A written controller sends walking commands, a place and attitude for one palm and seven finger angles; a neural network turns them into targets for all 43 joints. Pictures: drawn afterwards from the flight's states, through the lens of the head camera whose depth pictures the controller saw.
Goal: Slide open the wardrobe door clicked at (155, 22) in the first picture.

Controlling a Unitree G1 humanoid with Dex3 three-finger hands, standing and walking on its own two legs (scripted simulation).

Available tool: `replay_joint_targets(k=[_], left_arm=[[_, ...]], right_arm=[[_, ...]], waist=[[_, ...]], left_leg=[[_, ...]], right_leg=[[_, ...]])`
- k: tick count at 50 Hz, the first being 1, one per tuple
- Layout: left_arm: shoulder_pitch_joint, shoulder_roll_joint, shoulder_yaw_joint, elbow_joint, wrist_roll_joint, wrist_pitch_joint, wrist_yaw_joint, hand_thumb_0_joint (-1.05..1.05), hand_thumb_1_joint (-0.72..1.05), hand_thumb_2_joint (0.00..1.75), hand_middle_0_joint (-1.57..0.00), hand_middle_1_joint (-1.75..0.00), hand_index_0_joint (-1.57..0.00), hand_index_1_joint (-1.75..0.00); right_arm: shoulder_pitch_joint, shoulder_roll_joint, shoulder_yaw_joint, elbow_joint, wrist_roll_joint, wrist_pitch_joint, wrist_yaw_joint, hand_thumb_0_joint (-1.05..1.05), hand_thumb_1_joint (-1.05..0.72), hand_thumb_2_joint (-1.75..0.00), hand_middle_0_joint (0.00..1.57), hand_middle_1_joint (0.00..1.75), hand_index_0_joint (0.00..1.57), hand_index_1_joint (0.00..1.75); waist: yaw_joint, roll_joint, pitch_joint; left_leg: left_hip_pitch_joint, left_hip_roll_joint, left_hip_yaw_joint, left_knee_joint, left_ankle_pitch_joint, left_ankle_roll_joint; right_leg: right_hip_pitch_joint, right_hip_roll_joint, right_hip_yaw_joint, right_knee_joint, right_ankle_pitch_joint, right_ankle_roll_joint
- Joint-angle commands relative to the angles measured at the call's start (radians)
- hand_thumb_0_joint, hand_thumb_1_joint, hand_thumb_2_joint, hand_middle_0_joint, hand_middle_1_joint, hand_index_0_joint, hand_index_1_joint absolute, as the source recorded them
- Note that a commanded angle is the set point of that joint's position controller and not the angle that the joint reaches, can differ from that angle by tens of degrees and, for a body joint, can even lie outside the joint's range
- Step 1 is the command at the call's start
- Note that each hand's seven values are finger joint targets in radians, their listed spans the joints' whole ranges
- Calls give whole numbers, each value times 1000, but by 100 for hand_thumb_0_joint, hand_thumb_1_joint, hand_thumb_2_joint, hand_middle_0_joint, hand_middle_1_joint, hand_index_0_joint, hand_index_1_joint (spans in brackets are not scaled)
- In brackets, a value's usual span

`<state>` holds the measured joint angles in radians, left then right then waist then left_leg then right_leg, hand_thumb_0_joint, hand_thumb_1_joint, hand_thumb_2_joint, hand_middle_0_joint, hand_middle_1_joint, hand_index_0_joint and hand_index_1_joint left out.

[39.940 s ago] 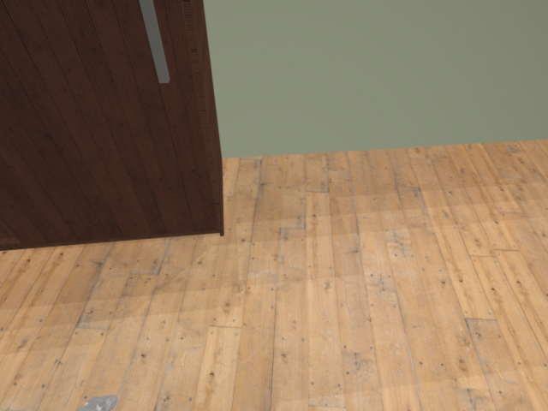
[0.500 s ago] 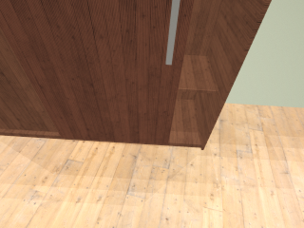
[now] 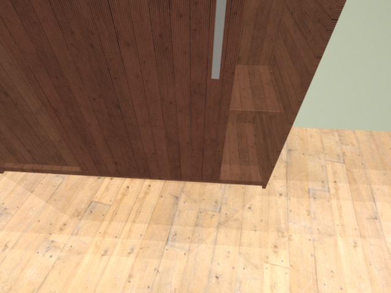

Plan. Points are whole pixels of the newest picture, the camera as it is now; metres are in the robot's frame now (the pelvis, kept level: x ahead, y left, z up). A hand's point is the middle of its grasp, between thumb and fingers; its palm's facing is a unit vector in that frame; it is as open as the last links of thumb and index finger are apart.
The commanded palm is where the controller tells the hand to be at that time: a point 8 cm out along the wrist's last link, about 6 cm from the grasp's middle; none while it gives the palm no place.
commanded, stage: look to check the result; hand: right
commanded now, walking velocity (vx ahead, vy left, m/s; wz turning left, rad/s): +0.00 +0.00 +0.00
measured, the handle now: (218, 28) +0.82 -0.01 +0.17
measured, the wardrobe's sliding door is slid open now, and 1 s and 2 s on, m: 0.27 0.27 0.27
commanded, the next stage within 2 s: take the last steps up to it in 0.50 s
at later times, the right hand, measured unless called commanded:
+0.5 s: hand out of the picture +0.01 -0.20 -0.18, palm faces -0.01 +0.98 -0.21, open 7.4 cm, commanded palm none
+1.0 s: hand out of the picture +0.05 -0.15 -0.18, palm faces -0.04 +0.98 -0.20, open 7.4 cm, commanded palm none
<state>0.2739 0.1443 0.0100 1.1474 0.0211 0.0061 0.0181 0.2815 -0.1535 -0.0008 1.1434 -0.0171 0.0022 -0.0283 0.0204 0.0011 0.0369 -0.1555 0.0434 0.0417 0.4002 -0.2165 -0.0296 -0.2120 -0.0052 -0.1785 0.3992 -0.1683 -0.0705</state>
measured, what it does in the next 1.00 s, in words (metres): lifts its left foot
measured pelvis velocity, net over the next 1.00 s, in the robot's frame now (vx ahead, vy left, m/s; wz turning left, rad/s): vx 0.04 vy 0.04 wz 0.06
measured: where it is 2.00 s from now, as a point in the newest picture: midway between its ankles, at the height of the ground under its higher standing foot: (178, 272)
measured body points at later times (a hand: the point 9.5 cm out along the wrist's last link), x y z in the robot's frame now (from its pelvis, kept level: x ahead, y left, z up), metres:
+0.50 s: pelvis +0.00 -0.01 +0.00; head +0.01 -0.01 +0.45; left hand +0.02 +0.24 -0.15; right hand +0.01 -0.25 -0.16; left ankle +0.00 +0.14 -0.74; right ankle +0.04 -0.07 -0.74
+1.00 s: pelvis +0.04 +0.04 -0.01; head +0.05 +0.05 +0.44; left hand +0.02 +0.28 -0.17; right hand +0.06 -0.20 -0.16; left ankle +0.05 +0.15 -0.75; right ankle +0.04 -0.07 -0.74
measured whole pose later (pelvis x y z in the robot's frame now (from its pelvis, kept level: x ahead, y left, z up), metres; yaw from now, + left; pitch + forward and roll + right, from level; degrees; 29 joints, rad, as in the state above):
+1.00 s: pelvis +0.04 +0.04 -0.01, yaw +4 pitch -1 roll +0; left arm 0.28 0.20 0.05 1.13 0.04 0.01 0.01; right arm 0.29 -0.18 -0.05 1.09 -0.04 0.01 0.02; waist 0.01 -0.01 0.04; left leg -0.24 0.03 0.07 0.51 -0.29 0.03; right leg -0.22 -0.08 -0.20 0.57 -0.36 -0.01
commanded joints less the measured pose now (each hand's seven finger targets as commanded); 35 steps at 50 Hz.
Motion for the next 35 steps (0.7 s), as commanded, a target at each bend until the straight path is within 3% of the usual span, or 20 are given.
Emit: replay_joint_targets(k=[1,8,22,26,32,34,35], left_arm=[[37,126,22,-29,-2,-13,10,0,90,90,-20,-30,-20,-30],[22,150,30,-37,-3,-11,10,0,90,90,-20,-30,-20,-30],[-35,200,36,-45,-2,-17,5,0,90,90,-20,-30,-20,-30],[-54,221,39,-51,-3,-23,4,0,90,90,-20,-30,-20,-30],[-89,258,41,-53,-3,-26,2,0,90,90,-20,-30,-20,-30],[-64,186,25,-35,3,-15,1,0,90,90,-20,-30,-20,-30],[-39,169,23,-29,7,-6,2,0,90,90,-20,-30,-20,-30]], right_arm=[[42,-111,-14,-24,0,-14,-10,0,-90,-90,20,30,20,30],[47,-123,-16,-20,-5,-12,-9,0,-90,-90,20,30,20,30],[-4,-170,-23,-31,-5,-16,-2,0,-90,-90,20,30,20,30],[-27,-194,-27,-38,-5,-21,0,0,-90,-90,20,30,20,30],[-66,-232,-31,-43,-4,-24,4,0,-90,-90,20,30,20,30],[-34,-159,-15,-24,-1,-14,3,0,-90,-90,20,30,20,30],[-19,-136,-12,-18,-3,-2,4,0,-90,-90,20,30,20,30]], waist=[[-5,-10,38],[-8,-6,50],[-8,-19,32],[-9,-7,-5],[-8,-20,0],[-2,-18,-9],[2,-24,2]], left_leg=[[-92,63,-72,-82,1,52],[-97,59,-65,-80,-20,50],[-82,68,-66,-84,-14,51],[-63,75,-69,-86,18,53],[-56,80,-73,-98,25,56],[-72,71,-61,-93,-34,44],[-93,50,-49,-61,-106,42]], right_leg=[[41,-138,181,-129,-74,29],[28,-144,194,-150,-133,25],[42,-147,210,-168,-129,24],[69,-148,207,-157,-69,23],[78,-151,210,-163,-41,25],[96,-155,199,-163,-136,37],[89,-164,211,-177,-244,38]])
